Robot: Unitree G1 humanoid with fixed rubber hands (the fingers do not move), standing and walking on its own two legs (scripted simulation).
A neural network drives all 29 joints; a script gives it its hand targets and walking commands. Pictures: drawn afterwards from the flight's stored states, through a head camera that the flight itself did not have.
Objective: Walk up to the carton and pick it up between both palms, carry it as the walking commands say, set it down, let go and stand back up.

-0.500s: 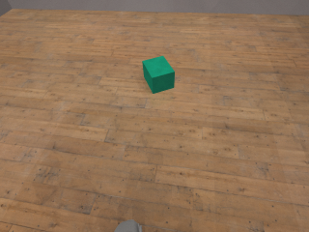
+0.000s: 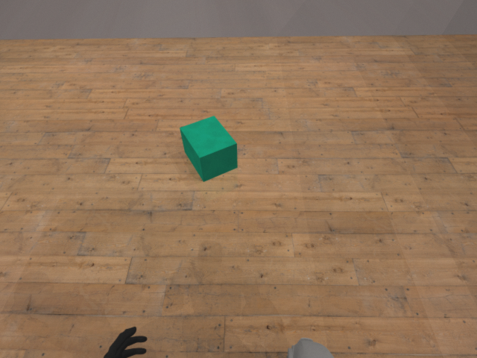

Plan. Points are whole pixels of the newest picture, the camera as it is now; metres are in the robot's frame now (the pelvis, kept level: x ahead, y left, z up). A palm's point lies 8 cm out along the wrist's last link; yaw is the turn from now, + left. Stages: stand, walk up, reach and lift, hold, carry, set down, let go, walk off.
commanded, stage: walk up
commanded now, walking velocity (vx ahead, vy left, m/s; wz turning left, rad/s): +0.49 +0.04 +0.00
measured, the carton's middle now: (209, 148) +1.28 +0.14 -0.68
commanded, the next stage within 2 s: none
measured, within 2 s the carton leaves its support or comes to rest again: neither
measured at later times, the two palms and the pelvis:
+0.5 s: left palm out of the picture +0.11 +0.23 -0.16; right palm (317, 221) +0.43 -0.19 -0.13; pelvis +0.25 +0.03 -0.02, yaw +2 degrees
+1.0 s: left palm (154, 154) +0.66 +0.23 -0.11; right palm (326, 256) +0.35 -0.19 -0.15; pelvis +0.48 +0.01 -0.01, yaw +2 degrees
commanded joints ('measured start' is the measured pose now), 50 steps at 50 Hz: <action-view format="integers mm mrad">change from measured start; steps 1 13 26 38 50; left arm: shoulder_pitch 113 282 218 33 380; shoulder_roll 55 93 77 5 274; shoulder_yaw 19 27 5 0 62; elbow -9 83 -2 -30 79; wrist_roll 13 8 -1 -9 23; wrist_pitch -24 -81 -79 7 -60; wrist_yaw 17 68 51 3 64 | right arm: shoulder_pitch -44 -193 127 -40 -108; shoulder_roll -149 -37 -300 -133 -124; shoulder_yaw -11 6 -51 -8 -3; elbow -52 -112 -27 -64 -132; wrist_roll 10 -7 -4 -3 2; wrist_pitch -8 50 -4 -24 -16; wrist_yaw -2 32 -11 -6 -10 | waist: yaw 124 121 -97 49 223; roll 94 -127 281 178 -204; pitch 27 62 -227 117 -127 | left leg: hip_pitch -316 -565 326 -209 -636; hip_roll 149 100 390 271 18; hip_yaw -111 -185 -685 -326 -192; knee -160 569 -236 -396 729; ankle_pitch -32 79 -47 -5 -188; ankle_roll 100 -19 214 143 29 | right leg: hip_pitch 407 416 -241 -31 724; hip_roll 69 -252 44 -1 -353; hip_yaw -107 193 82 36 559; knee -147 -561 532 92 -500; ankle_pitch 11 312 -296 55 174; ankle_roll -7 -165 -49 5 -258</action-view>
